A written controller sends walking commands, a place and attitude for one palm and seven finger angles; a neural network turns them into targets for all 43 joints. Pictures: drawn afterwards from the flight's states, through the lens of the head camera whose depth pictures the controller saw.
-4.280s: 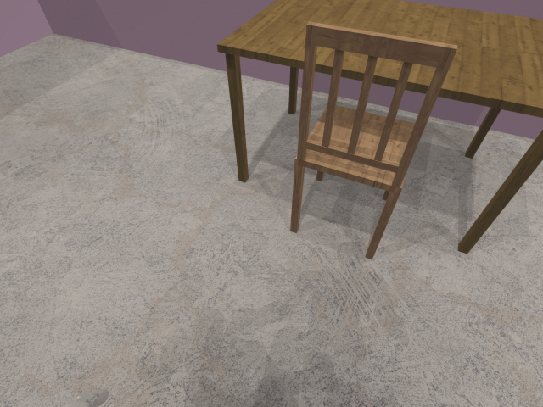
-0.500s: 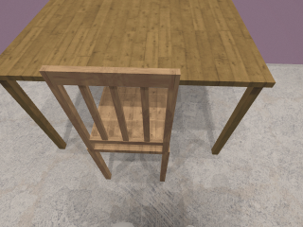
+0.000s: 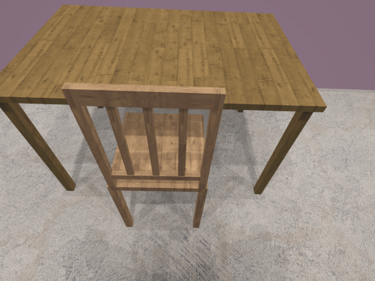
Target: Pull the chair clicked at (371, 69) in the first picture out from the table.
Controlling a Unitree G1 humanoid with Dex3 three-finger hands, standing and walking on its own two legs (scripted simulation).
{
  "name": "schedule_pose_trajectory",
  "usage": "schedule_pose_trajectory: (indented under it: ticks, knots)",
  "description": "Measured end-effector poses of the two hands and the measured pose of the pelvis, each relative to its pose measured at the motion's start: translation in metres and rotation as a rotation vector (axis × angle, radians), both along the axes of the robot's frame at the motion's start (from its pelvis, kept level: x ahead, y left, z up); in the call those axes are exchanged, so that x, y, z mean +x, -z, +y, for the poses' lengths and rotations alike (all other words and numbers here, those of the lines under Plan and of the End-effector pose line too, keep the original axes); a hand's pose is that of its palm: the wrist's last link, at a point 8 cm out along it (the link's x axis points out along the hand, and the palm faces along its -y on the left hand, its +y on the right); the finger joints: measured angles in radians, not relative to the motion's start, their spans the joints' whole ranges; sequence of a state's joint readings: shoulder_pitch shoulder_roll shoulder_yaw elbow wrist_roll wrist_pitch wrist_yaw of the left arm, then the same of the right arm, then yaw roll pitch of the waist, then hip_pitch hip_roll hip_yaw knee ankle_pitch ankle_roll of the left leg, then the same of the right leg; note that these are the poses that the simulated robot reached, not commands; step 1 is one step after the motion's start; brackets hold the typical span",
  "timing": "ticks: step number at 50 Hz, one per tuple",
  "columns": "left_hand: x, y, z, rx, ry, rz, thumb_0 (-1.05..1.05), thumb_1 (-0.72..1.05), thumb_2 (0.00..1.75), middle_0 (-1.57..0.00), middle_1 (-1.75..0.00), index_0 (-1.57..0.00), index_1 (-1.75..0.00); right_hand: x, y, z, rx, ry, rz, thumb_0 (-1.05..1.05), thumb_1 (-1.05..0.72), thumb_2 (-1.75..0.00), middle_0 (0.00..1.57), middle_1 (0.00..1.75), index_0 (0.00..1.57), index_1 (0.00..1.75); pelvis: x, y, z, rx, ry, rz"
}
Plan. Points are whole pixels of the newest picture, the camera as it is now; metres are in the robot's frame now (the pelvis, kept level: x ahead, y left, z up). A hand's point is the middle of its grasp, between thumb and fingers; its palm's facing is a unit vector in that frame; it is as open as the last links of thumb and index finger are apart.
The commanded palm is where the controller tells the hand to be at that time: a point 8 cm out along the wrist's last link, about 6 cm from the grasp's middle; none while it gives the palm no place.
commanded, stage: come to a stop and stand still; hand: left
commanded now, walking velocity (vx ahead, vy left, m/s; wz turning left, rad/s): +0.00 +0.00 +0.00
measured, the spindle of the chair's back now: (152, 145) +0.49 +0.13 -0.07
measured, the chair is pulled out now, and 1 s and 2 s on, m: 0.00 0.00 0.00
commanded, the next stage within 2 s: look again from close up in 0.52 s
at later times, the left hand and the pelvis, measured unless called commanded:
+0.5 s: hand out of the picture -0.04 +0.10 -0.17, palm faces +0.07 -0.99 -0.15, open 7.4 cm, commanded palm none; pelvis -0.01 -0.04 +0.00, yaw +1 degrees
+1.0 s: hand out of the picture +0.02 +0.18 -0.18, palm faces +0.06 -0.97 -0.25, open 7.4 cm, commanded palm none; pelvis -0.01 -0.02 -0.01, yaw +1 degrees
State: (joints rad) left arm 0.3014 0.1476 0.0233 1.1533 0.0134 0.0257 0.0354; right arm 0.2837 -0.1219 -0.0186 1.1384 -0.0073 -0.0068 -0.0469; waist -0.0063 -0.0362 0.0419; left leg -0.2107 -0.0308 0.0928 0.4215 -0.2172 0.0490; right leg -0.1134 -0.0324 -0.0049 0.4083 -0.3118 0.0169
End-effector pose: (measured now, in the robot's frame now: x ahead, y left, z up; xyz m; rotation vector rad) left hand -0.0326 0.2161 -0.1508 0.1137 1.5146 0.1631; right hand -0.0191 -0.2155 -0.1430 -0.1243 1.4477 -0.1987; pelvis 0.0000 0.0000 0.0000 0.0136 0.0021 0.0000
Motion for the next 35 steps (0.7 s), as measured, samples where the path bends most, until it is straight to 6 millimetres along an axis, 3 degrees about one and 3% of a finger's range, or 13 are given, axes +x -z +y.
schedule_pose_trajectory:
  ticks: [8, 18, 31, 35]
  knots:
    - [-0.009, -0.008, -0.031, -0.01, 0.004, -0.011, 0.01, 0.91, 0.9, -0.19, -0.3, -0.2, -0.29, -0.021, 0.006, 0.003, 0.07, 0.007, 0.044, 0.01, -0.91, -0.89, 0.2, 0.3, 0.2, 0.3, -0.004, -0.004, -0.015, -0.007, -0.005, -0.021]
    - [-0.008, -0.006, -0.059, -0.031, -0.012, -0.058, 0.01, 0.91, 0.9, -0.19, -0.3, -0.2, -0.29, -0.018, 0.007, -0.01, 0.078, -0.011, 0.019, 0.01, -0.9, -0.89, 0.2, 0.3, 0.2, 0.3, -0.009, -0.004, -0.032, -0.003, -0.011, -0.032]
    - [-0.023, -0.008, -0.067, -0.016, -0.037, -0.018, 0.01, 0.91, 0.9, -0.19, -0.3, -0.2, -0.29, -0.006, 0.007, -0.032, 0.053, -0.037, 0.01, 0.01, -0.91, -0.9, 0.2, 0.3, 0.2, 0.3, -0.006, -0.003, -0.044, -0.002, -0.014, -0.023]
    - [-0.017, -0.009, -0.056, 0.016, -0.009, -0.046, 0.01, 0.91, 0.9, -0.2, -0.3, -0.2, -0.29, 0.005, 0.011, -0.041, 0.048, -0.054, -0.02, 0.01, -0.91, -0.9, 0.2, 0.3, 0.2, 0.3, -0.008, 0.002, -0.044, -0.014, -0.033, -0.003]
